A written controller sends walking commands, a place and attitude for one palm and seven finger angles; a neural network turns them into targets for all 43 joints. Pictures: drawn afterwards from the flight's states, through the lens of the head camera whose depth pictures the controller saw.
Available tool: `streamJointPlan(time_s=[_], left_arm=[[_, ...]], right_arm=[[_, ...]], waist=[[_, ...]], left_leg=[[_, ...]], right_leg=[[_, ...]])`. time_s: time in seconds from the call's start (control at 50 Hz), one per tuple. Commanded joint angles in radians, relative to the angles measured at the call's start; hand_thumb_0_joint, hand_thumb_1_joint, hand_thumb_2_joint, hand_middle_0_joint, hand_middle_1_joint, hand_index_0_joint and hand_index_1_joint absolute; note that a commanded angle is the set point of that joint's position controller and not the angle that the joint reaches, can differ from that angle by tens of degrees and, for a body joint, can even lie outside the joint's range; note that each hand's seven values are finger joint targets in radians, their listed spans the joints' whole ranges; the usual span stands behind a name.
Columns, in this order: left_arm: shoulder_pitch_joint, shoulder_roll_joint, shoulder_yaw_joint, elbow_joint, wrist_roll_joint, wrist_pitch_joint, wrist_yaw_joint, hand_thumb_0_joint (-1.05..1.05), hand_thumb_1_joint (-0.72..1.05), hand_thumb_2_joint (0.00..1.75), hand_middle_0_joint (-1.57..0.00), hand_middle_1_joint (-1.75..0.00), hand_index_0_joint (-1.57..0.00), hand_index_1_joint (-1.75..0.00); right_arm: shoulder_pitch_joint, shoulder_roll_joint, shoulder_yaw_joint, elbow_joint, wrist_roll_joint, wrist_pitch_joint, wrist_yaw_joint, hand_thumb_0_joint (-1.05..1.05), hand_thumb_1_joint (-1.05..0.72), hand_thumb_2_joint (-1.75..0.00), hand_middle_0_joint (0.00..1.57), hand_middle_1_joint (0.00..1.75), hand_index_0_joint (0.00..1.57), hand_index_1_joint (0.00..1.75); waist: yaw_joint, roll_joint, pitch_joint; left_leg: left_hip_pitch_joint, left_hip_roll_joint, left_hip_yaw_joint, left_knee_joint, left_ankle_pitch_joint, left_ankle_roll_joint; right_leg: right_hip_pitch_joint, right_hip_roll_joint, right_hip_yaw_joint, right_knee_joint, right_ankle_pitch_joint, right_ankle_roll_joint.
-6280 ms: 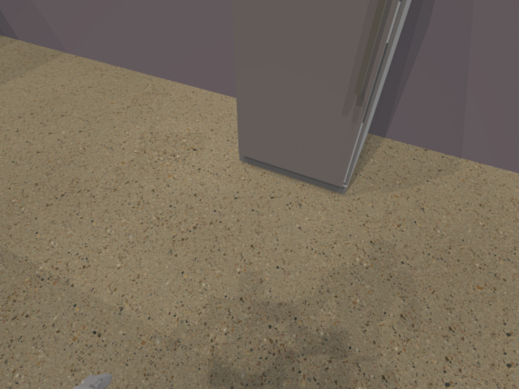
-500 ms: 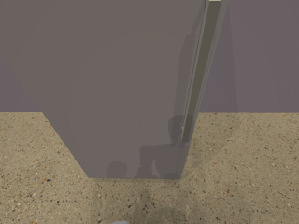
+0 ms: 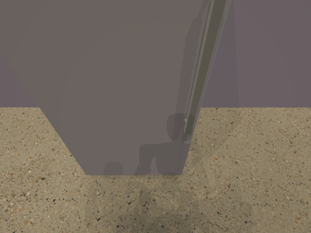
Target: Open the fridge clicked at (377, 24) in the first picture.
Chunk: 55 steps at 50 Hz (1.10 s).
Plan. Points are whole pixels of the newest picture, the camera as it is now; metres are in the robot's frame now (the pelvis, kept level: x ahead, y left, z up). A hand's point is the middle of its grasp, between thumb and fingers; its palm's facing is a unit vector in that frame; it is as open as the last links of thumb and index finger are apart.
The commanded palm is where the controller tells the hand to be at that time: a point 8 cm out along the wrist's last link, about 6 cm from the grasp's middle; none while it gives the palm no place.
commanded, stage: come to a stop and stand still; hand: right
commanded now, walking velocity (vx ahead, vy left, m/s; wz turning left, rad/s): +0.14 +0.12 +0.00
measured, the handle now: (197, 77) +0.51 -0.10 +0.12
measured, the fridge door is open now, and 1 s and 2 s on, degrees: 0 0 0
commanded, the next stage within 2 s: look again from close up in 1.34 s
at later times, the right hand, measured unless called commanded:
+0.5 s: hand out of the picture +0.02 -0.16 -0.17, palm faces +0.03 +0.98 -0.21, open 7.3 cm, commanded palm none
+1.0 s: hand out of the picture -0.03 -0.22 -0.17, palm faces +0.03 +0.97 -0.23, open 7.4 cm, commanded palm none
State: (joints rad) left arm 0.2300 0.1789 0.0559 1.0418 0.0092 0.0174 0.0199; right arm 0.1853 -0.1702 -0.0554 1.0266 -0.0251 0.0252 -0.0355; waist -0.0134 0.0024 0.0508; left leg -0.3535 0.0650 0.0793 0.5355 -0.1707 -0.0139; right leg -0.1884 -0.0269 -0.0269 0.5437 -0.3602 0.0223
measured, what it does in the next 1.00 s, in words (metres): steps on the spot: left foot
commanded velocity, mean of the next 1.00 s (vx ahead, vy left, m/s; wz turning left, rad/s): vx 0.02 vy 0.03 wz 0.00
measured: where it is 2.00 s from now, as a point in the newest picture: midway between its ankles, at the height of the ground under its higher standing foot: outside the picture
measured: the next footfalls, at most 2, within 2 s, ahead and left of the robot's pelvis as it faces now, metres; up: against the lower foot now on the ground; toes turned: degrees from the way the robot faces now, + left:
left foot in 0.34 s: +0.04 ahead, +0.11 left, +0.00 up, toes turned +5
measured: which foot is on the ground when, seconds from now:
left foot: down 0.00-0.04, up 0.06-0.32, down 0.34-1.00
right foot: down 0.00-1.00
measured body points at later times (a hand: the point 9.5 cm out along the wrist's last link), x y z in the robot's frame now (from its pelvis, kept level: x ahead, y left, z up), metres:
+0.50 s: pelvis +0.00 +0.01 +0.00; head +0.01 +0.01 +0.45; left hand -0.01 +0.24 -0.16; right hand +0.02 -0.21 -0.15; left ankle +0.00 +0.11 -0.73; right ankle -0.03 -0.12 -0.73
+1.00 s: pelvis -0.04 -0.03 +0.01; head -0.06 -0.04 +0.46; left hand -0.02 +0.21 -0.14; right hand -0.03 -0.27 -0.15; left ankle +0.00 +0.11 -0.73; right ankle -0.03 -0.12 -0.73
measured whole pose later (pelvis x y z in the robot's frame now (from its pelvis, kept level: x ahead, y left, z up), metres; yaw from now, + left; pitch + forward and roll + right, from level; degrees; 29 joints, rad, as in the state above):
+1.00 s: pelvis -0.04 -0.03 +0.01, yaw +1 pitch -3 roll +1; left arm 0.29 0.17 0.02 1.05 0.01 -0.01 0.02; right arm 0.33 -0.20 -0.01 1.04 -0.02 -0.01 -0.04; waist 0.00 0.01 0.00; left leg -0.21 0.04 0.06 0.43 -0.17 -0.02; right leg -0.18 0.00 -0.06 0.49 -0.26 -0.04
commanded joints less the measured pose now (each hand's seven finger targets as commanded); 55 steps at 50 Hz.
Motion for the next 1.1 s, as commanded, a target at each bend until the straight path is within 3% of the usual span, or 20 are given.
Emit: streamJointPlan(time_s=[0.0,0.04,0.08,0.14,0.18,0.22,0.26,0.28,0.3,0.32,0.34,0.36,0.38,0.4,0.48,0.58,0.6,0.72,0.78,1.08], left_arm=[[0.084,0.133,0.003,-0.023,0.016,-0.020,0.008,0.00,0.90,0.90,-0.20,-0.30,-0.20,-0.30],[0.007,0.113,-0.007,-0.029,0.020,-0.029,0.014,0.00,0.90,0.90,-0.20,-0.30,-0.20,-0.30],[0.041,0.117,-0.010,-0.020,0.019,-0.032,0.021,0.00,0.90,0.90,-0.20,-0.30,-0.20,-0.30],[0.091,0.115,-0.007,0.004,0.018,-0.038,0.026,0.00,0.90,0.90,-0.20,-0.30,-0.20,-0.30],[0.127,0.117,-0.005,0.020,0.020,-0.038,0.029,0.00,0.90,0.90,-0.20,-0.30,-0.20,-0.30],[0.128,0.117,-0.004,0.034,0.019,-0.037,0.030,0.00,0.90,0.90,-0.20,-0.30,-0.20,-0.30],[0.114,0.122,-0.002,0.041,0.011,-0.034,0.033,0.00,0.90,0.90,-0.20,-0.30,-0.20,-0.30],[0.115,0.110,-0.003,0.044,0.005,-0.035,0.032,0.00,0.90,0.90,-0.20,-0.30,-0.20,-0.30],[0.050,0.123,-0.018,-0.045,0.010,-0.042,0.025,0.00,0.90,0.90,-0.20,-0.30,-0.20,-0.30],[0.090,0.085,-0.008,-0.069,0.009,-0.059,0.025,0.00,0.90,0.90,-0.20,-0.30,-0.20,-0.30],[0.113,0.058,-0.007,-0.053,0.010,-0.059,0.026,0.00,0.90,0.90,-0.20,-0.30,-0.20,-0.30],[0.122,0.057,-0.012,-0.038,0.011,-0.050,0.025,0.00,0.90,0.90,-0.20,-0.30,-0.20,-0.30],[0.127,0.048,-0.013,-0.033,0.013,-0.042,0.024,0.00,0.90,0.90,-0.20,-0.30,-0.20,-0.30],[0.124,0.029,-0.018,-0.035,0.016,-0.038,0.019,0.00,0.90,0.90,-0.20,-0.30,-0.20,-0.30],[0.138,0.018,-0.018,-0.026,0.004,-0.037,0.021,0.00,0.90,0.90,-0.20,-0.30,-0.20,-0.30],[0.135,0.057,-0.015,-0.011,0.004,-0.038,0.024,0.00,0.90,0.90,-0.20,-0.30,-0.20,-0.30],[0.128,0.057,-0.017,-0.014,0.004,-0.041,0.022,0.00,0.90,0.90,-0.20,-0.30,-0.20,-0.30],[0.094,0.094,-0.016,-0.029,0.004,-0.038,0.015,0.00,0.90,0.90,-0.20,-0.30,-0.20,-0.30],[0.079,0.112,-0.015,-0.036,0.004,-0.039,0.009,0.00,0.90,0.90,-0.20,-0.30,-0.20,-0.30],[0.068,0.177,-0.005,-0.037,0.006,-0.040,-0.003,0.00,0.90,0.90,-0.20,-0.30,-0.20,-0.30]], right_arm=[[-0.006,-0.051,0.001,-0.058,0.012,-0.003,0.012,0.00,-0.90,-0.90,0.20,0.30,0.20,0.30],[-0.006,-0.066,0.003,-0.025,-0.003,0.005,0.018,0.00,-0.90,-0.90,0.20,0.30,0.20,0.30],[0.025,-0.054,0.007,-0.006,-0.004,0.003,0.028,0.00,-0.90,-0.90,0.20,0.30,0.20,0.30],[0.032,-0.051,0.011,0.007,0.002,-0.011,0.035,0.00,-0.90,-0.90,0.20,0.30,0.20,0.30],[0.020,-0.043,0.016,0.007,0.006,-0.016,0.034,0.00,-0.90,-0.90,0.20,0.30,0.20,0.30],[0.030,-0.036,0.018,0.014,0.012,-0.021,0.032,0.00,-0.90,-0.90,0.20,0.30,0.20,0.30],[0.102,-0.038,0.016,0.042,0.016,-0.023,0.027,0.00,-0.90,-0.90,0.20,0.30,0.20,0.30],[0.144,-0.046,0.015,0.062,0.015,-0.029,0.023,0.00,-0.90,-0.90,0.20,0.30,0.20,0.30],[0.234,-0.176,0.029,0.021,-0.002,-0.054,0.011,0.00,-0.90,-0.90,0.20,0.30,0.20,0.30],[0.241,-0.126,0.010,0.027,0.000,-0.051,0.001,0.00,-0.90,-0.90,0.20,0.30,0.20,0.30],[0.200,-0.115,0.018,0.027,0.000,-0.050,-0.001,0.00,-0.90,-0.90,0.20,0.30,0.20,0.30],[0.180,-0.110,0.026,0.003,0.005,-0.049,-0.003,0.00,-0.90,-0.90,0.20,0.30,0.20,0.30],[0.183,-0.101,0.021,-0.010,0.004,-0.052,-0.006,0.00,-0.90,-0.90,0.20,0.30,0.20,0.30],[0.186,-0.092,0.023,-0.010,0.002,-0.057,-0.010,0.00,-0.90,-0.90,0.20,0.30,0.20,0.30],[0.187,-0.110,0.017,-0.025,0.004,-0.063,-0.020,0.00,-0.90,-0.90,0.20,0.30,0.20,0.30],[0.195,-0.111,0.021,-0.026,0.010,-0.060,-0.018,0.00,-0.90,-0.90,0.20,0.30,0.20,0.30],[0.206,-0.109,0.024,-0.023,0.008,-0.062,-0.019,0.00,-0.90,-0.90,0.20,0.30,0.20,0.30],[0.179,-0.124,0.028,-0.035,0.008,-0.057,-0.013,0.00,-0.90,-0.90,0.20,0.30,0.20,0.30],[0.166,-0.136,0.026,-0.041,0.008,-0.055,-0.009,0.00,-0.90,-0.90,0.20,0.30,0.20,0.30],[0.185,-0.147,0.025,-0.026,-0.002,-0.041,-0.003,0.00,-0.90,-0.90,0.20,0.30,0.20,0.30]], waist=[[0.011,-0.209,0.017],[0.001,-0.219,0.097],[0.012,-0.175,0.117],[0.030,-0.137,0.094],[0.049,-0.138,0.061],[0.046,-0.153,0.029],[0.016,-0.124,-0.019],[0.003,-0.089,-0.043],[-0.019,0.047,0.017],[0.003,0.163,-0.095],[0.025,0.137,-0.144],[0.026,0.152,-0.157],[0.024,0.195,-0.127],[0.017,0.237,-0.092],[0.034,0.033,-0.060],[0.022,-0.059,-0.010],[0.017,-0.056,-0.025],[0.020,0.017,0.046],[0.017,-0.008,0.066],[0.004,-0.044,0.058]], left_leg=[[0.009,-0.007,-0.031,0.033,-0.190,-0.011],[0.048,-0.006,-0.050,0.141,-0.185,-0.014],[-0.037,-0.023,-0.057,0.220,-0.194,-0.010],[-0.117,-0.011,-0.050,0.223,-0.213,-0.018],[-0.098,-0.011,-0.041,0.172,-0.239,-0.021],[-0.028,-0.017,-0.027,0.062,-0.237,-0.020],[0.103,-0.026,-0.016,-0.090,-0.085,-0.017],[0.191,-0.016,-0.031,-0.177,0.035,-0.014],[0.224,-0.001,-0.065,-0.218,0.166,0.021],[0.271,0.087,-0.158,-0.144,0.299,0.051],[0.308,0.123,-0.160,-0.119,0.292,0.076],[0.288,0.113,-0.159,-0.144,0.148,0.088],[0.238,0.111,-0.193,-0.179,0.076,0.094],[0.242,0.116,-0.198,-0.191,0.148,0.097],[0.222,0.134,-0.183,-0.139,0.363,0.120],[0.179,0.058,-0.100,-0.097,0.316,0.061],[0.201,0.054,-0.098,-0.097,0.345,0.058],[0.142,0.049,-0.121,-0.173,0.054,0.049],[0.119,0.046,-0.127,-0.201,-0.075,0.043],[0.171,0.031,-0.080,-0.146,-0.095,0.022]], right_leg=[[-0.103,-0.264,0.296,-0.403,-0.137,-0.103],[-0.189,-0.241,0.277,-0.455,-0.192,-0.120],[-0.106,-0.226,0.253,-0.439,-0.129,-0.128],[0.062,-0.236,0.213,-0.380,0.117,-0.154],[0.120,-0.238,0.198,-0.332,0.289,-0.163],[0.142,-0.234,0.170,-0.267,0.487,-0.162],[0.116,-0.205,0.141,-0.194,0.545,-0.132],[0.078,-0.171,0.110,-0.151,0.496,-0.099],[-0.012,-0.071,0.064,-0.053,0.360,-0.056],[-0.082,-0.040,0.012,0.009,0.202,-0.034],[-0.097,-0.011,-0.004,-0.012,0.130,-0.029],[-0.075,-0.013,-0.002,-0.006,0.094,-0.029],[-0.085,-0.011,-0.001,0.031,0.079,-0.032],[-0.122,-0.004,-0.015,0.061,0.049,-0.033],[-0.097,-0.027,-0.006,0.013,0.099,-0.030],[-0.044,-0.075,0.024,-0.053,0.330,-0.034],[-0.033,-0.077,0.022,-0.058,0.372,-0.035],[-0.063,-0.069,0.039,-0.121,0.177,-0.042],[-0.085,-0.067,0.055,-0.159,0.104,-0.049],[-0.196,-0.101,0.147,-0.310,-0.141,-0.070]])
